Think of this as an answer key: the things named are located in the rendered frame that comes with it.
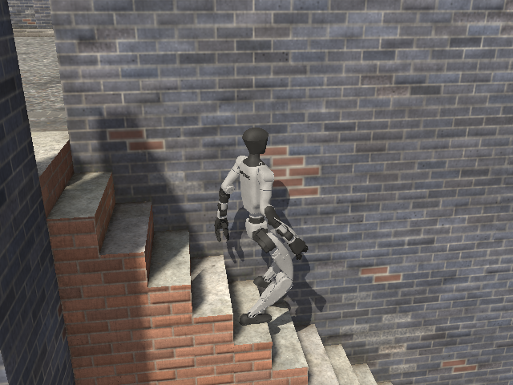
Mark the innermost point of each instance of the stairs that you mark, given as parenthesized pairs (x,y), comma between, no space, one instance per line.
(138,310)

